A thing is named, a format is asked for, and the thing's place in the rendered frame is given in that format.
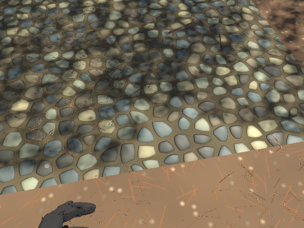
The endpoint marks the left robot hand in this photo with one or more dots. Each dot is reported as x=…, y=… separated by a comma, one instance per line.
x=65, y=212

